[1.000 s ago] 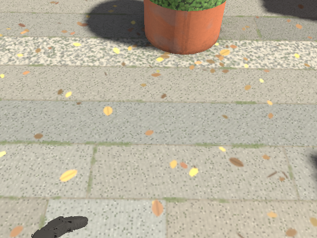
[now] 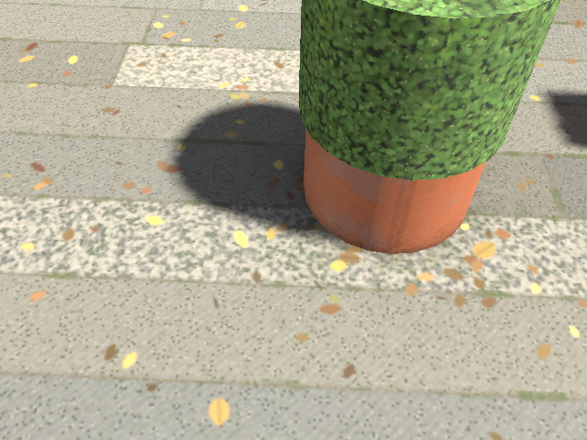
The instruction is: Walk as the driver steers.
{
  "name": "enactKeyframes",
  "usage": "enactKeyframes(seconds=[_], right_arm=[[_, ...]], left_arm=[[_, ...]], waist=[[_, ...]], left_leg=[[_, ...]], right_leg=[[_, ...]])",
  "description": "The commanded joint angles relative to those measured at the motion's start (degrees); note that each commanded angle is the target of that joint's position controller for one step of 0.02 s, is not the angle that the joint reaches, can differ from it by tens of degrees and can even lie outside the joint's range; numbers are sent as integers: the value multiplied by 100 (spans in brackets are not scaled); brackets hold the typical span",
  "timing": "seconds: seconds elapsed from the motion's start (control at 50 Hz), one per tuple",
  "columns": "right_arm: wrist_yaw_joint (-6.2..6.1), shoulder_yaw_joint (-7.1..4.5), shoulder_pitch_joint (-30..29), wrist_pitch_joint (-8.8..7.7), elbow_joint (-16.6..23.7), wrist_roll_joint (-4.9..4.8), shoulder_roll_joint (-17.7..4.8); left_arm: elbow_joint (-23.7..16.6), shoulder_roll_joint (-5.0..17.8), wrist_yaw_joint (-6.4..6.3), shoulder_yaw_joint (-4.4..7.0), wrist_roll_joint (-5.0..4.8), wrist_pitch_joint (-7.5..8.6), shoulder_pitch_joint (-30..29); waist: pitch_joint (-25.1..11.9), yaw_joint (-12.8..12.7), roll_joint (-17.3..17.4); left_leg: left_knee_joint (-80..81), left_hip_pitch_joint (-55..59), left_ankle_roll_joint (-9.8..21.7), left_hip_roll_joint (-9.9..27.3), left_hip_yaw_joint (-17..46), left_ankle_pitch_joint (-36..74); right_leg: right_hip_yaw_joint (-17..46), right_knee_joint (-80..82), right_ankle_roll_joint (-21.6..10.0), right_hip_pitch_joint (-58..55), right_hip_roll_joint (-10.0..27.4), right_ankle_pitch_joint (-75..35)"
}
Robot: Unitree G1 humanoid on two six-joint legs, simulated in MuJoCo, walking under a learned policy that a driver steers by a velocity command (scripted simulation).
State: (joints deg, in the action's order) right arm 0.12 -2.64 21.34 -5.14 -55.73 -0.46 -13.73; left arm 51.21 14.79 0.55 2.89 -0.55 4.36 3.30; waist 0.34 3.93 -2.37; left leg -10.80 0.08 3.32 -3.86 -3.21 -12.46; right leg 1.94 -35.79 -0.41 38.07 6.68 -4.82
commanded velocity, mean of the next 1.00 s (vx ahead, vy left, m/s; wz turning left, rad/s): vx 0.16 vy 0.00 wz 0.49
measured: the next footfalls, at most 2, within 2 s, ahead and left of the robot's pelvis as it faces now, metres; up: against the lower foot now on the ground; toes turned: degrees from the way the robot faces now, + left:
right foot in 0.14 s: +0.28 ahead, -0.15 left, +0.00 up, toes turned +2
left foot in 0.62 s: +0.28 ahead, +0.11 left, +0.00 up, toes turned +22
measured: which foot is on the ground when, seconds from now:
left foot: down 0.00-0.16, up 0.18-0.60, down 0.62-1.00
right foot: up 0.00-0.12, down 0.14-0.62, up 0.64-1.00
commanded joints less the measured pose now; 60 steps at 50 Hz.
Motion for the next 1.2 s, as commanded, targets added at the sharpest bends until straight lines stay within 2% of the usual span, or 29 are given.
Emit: enactKeyframes(seconds=[0.02, 0.08, 0.12, 0.14, 0.16, 0.18, 0.2, 0.24, 0.28, 0.32, 0.46, 0.58, 0.6, 0.62, 0.64, 0.66, 0.68, 0.72, 0.78, 0.88, 0.94, 1.02, 1.04, 1.06, 1.08, 1.1, 1.12, 1.14, 1.2], right_arm=[[-58, -205, 334, 27, 84, -58, -934], [-115, -274, 268, 114, 88, -83, -1047], [-130, -267, 52, 186, 168, -56, -1017], [-139, -197, 2, 191, 327, 9, -837], [-140, -40, 480, 128, 489, 55, -277], [-138, -14, 778, 61, 478, -11, -287], [-152, -210, 447, 79, 511, -161, -899], [-218, -268, -10, 230, 630, -149, -837], [-258, -281, 82, 491, 690, -79, -553], [-263, -262, 11, 633, 868, -66, -389], [-65, -309, -890, 677, 1403, 0, -556], [124, -409, -1131, 755, 1751, -2, -739], [75, -488, -926, 734, 1710, 35, -919], [-42, -679, -552, 709, 1687, 47, -1535], [-113, -735, -567, 687, 1822, 175, -2082], [-40, -636, -379, 552, 1856, 226, -1720], [-14, -612, -560, 448, 1832, 152, -1624], [-78, -542, -1157, 420, 1925, -40, -1339], [-158, -486, -1330, 481, 2015, 37, -1286], [-237, -519, -1283, 561, 2058, -5, -1380], [-211, -513, -1346, 613, 2095, 23, -1402], [-225, -445, -1487, 670, 2143, -56, -1303], [-246, -403, -1467, 671, 2147, -59, -1173], [-255, -284, -1358, 660, 2161, -35, -739], [-229, -290, -1417, 561, 2416, -96, -713], [-204, -360, -1543, 455, 2448, -60, -1089], [-168, -423, -1369, 425, 2300, -47, -1256], [-153, -421, -1164, 421, 2130, 2, -1188], [-68, -331, -1322, 293, 2091, 10, -843]], left_arm=[[-558, 308, 84, 18, -31, 134, -837], [-617, 524, 157, 75, -43, 234, -737], [-364, 828, 115, 235, 48, 293, 206], [-185, 1187, 67, 350, 154, 330, 1075], [-139, 1711, 7, 469, 266, 273, 1705], [-225, 1400, 12, 357, 183, 193, 1691], [-318, 994, -5, 235, 132, 133, 1329], [-377, 640, -51, 129, 96, 77, 604], [-345, 623, -53, 125, 193, 91, 199], [-323, 757, -93, 178, 233, 98, 5], [-231, 1054, -282, 258, 127, -126, -76], [-188, 1245, -276, 343, -109, -372, 31], [-74, 1120, -259, 329, -98, -392, 351], [-97, 919, -222, 279, 71, -379, 574], [-426, 627, -187, 176, 271, -347, 411], [-458, 836, -161, 227, 194, -328, 33], [-519, 907, -159, 259, 1, -340, -121], [-395, 989, -269, 298, 55, -375, -52], [-362, 920, -282, 310, 67, -407, 120], [-413, 703, -254, 223, 26, -414, -30], [-447, 796, -192, 243, 6, -390, -16], [-395, 836, -74, 294, -62, -256, 476], [-292, 939, -77, 344, -50, -230, 818], [-185, 1265, -106, 414, 60, -214, 1382], [-160, 1740, -72, 486, 235, -179, 1439], [-352, 1556, -67, 444, 293, -79, 985], [-455, 1195, -118, 358, 175, -33, 646], [-484, 989, -148, 296, 79, -16, 574], [-305, 898, -170, 243, 38, 42, 1091]], waist=[[507, 31, 519], [383, -189, 640], [-174, -709, 735], [-994, -1028, 568], [-1966, -969, -635], [-2906, -910, -1368], [-2241, -883, -833], [-969, -560, -282], [-498, -217, -421], [-309, -115, -453], [-434, -317, -346], [-317, -249, -360], [-438, -201, -54], [-698, -182, 1025], [-810, -372, 2271], [-1448, 2, 1371], [-1225, -97, 1080], [-845, -349, 699], [-871, -544, 862], [-836, -393, 1018], [-677, -338, 1178], [-588, -618, 1213], [-521, -763, 1031], [-744, -826, 95], [-317, -683, -1039], [109, -594, -947], [261, -444, -818], [217, -397, -716], [342, -607, -481]], left_leg=[[197, -94, 813, 1648, 911, 1374], [-248, 215, 700, 1854, 1195, 1700], [-1419, 103, 426, 1459, 1042, 3316], [-2715, -644, 173, 1062, 826, 2865], [-5010, -2900, -323, 202, 339, 357], [-6168, -3512, -428, -79, 993, -2657], [-6574, -3774, -416, 287, 1206, -2530], [-6192, -3804, -490, 759, 794, -1823], [-5773, -3074, -517, 951, 636, -1362], [-5367, -2952, -571, 960, 521, -1043], [-3502, -2598, -485, 909, 215, 342], [-2011, -2144, -103, 620, -123, 99], [-1504, -1567, 73, 495, -25, 784], [-1240, -519, 429, 1178, 1050, 3039], [-1279, 385, 1673, 2545, 3171, 4692], [-1178, 372, 1995, 2616, 3286, 4416], [-1126, 226, 1741, 2327, 2705, 4100], [-1063, -296, 1160, 1864, 2164, 3033], [-940, -849, 1081, 1597, 1974, 2798], [-877, -1003, 1032, 1462, 2251, 1569], [-829, -1280, 979, 1377, 2581, 946], [-765, -1927, 693, 1015, 2931, -1660], [-1061, -2472, 447, 739, 2758, -2083], [-2600, -3252, 80, 222, 1981, -2468], [-3835, -4472, -32, -415, 1202, -2192], [-4537, -4705, -75, 48, 1500, -1723], [-4796, -4731, -121, 147, 1509, -1200], [-4912, -4645, -222, 204, 1401, -861], [-4923, -4583, -367, 331, 1048, -77]], right_leg=[[-54, 508, -19, 35, -190, 23], [16, 840, -131, -432, -302, 511], [-244, 1115, -320, -1892, -605, 484], [109, 702, -581, -3509, -101, -716], [1872, 430, -1367, -5961, 1484, -2144], [3163, 874, -1777, -6346, 2092, -2484], [2347, 968, -1543, -5601, 1831, -2359], [1023, 1325, -1214, -3895, 1351, -2076], [437, 1894, -1152, -2588, 1140, -1291], [61, 2240, -1312, -2174, 1151, -1154], [-886, 2276, -1172, -2702, 1088, -669], [-926, 1216, -662, -3264, 1267, -148], [-1108, 581, -369, -3104, 1012, 48], [-1508, -860, 81, -2225, 480, 1030], [-1412, -2600, 600, -266, -498, 4383], [-164, -3482, 545, -109, -597, 4622], [27, -3666, 418, 73, -516, 4153], [168, -3191, 334, 102, -331, 3284], [130, -2677, 360, -531, -529, 2770], [202, -1188, 472, -1017, -714, 2472], [215, -636, 426, -1396, -814, 2489], [3, 855, 119, -2517, -878, 2083], [103, 1333, -54, -3190, -628, 2054], [1258, 1782, -435, -3994, 571, 2934], [3214, 2493, -1160, -3783, 1542, 4203], [3533, 2690, -1426, -3330, 1669, 4741], [2935, 2680, -1211, -3290, 1354, 4537], [2443, 2667, -989, -3396, 1059, 4178], [1556, 2816, -882, -3407, 746, 3181]])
